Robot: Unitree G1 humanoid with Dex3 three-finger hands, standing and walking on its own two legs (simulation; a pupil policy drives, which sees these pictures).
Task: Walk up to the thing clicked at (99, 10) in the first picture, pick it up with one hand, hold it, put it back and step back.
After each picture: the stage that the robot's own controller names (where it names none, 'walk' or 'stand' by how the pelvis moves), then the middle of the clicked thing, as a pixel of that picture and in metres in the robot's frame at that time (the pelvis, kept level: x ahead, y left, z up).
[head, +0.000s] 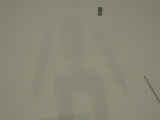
stand; (100, 11) +2.19 -0.27 -0.72
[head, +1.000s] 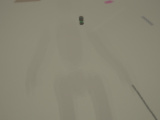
walk; (81, 20) +2.05 +0.16 -0.70
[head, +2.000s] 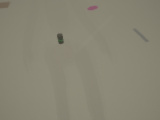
walk; (60, 38) +1.41 +0.35 -0.71
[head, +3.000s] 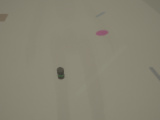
walk; (60, 73) +0.92 +0.25 -0.70
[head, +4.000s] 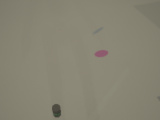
walk; (56, 110) +0.57 +0.19 -0.71
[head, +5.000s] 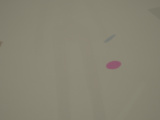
stand; out of the picture +0.40 +0.17 -0.71
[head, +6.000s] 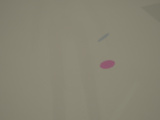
stand; out of the picture +0.37 +0.21 -0.71
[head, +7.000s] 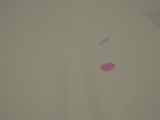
stand; out of the picture +0.40 +0.21 -0.72
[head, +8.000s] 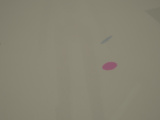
stand; out of the picture +0.41 +0.21 -0.72
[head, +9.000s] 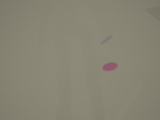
stand; out of the picture +0.38 +0.22 -0.73
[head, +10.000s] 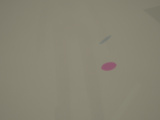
stand; out of the picture +0.39 +0.22 -0.73
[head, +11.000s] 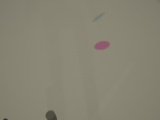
go down; (51, 117) +0.41 +0.23 -0.68
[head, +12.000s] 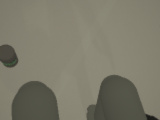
go down; (8, 57) +0.45 +0.28 -0.28
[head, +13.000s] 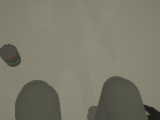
close in; (11, 56) +0.45 +0.28 -0.28
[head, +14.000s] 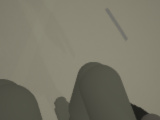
close in; out of the picture +0.43 +0.32 -0.22
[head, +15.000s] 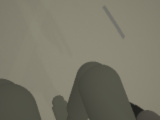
close; out of the picture +0.41 +0.31 -0.22
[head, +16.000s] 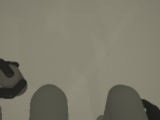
lift; (13, 81) +0.32 +0.26 -0.08
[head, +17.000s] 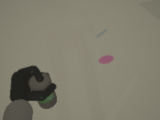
hold; (44, 91) +0.33 +0.15 +0.04
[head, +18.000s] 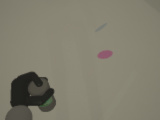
hold; (43, 95) +0.32 +0.16 -0.01
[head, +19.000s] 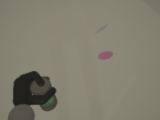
hold; (45, 94) +0.33 +0.16 -0.01
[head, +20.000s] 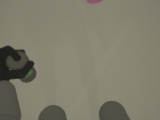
crouch; (22, 68) +0.42 +0.22 -0.08
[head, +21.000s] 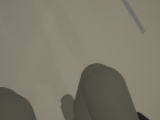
lower; out of the picture +0.42 +0.30 -0.23
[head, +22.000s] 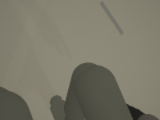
lower; out of the picture +0.42 +0.31 -0.23
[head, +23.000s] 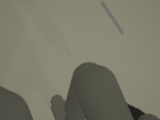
lower; out of the picture +0.42 +0.31 -0.22
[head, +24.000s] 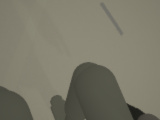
lower; out of the picture +0.42 +0.31 -0.23
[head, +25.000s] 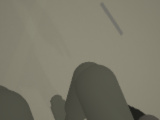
loosen; out of the picture +0.42 +0.31 -0.22
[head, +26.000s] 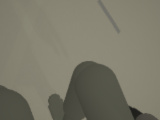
withdraw; out of the picture +0.41 +0.30 -0.22
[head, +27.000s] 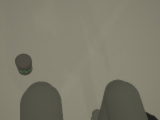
walk; (24, 65) +0.43 +0.25 -0.30
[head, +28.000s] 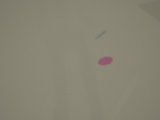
stand; out of the picture +0.37 +0.19 -0.65
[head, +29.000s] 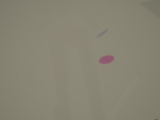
stand; out of the picture +0.38 +0.20 -0.67
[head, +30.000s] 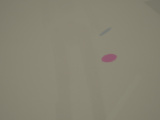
stand; out of the picture +0.38 +0.20 -0.67
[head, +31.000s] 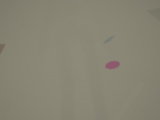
walk; out of the picture +0.41 +0.19 -0.72
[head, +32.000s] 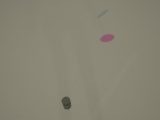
walk; (66, 103) +0.53 +0.18 -0.70
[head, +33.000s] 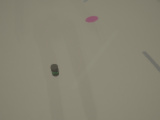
walk; (54, 70) +0.83 +0.25 -0.70
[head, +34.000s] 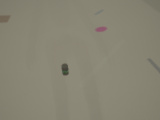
stand; (65, 69) +1.00 +0.22 -0.71
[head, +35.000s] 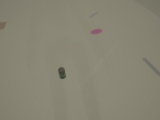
stand; (62, 73) +1.00 +0.25 -0.72
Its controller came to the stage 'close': yes
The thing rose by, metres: 0.70
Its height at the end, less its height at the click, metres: +0.00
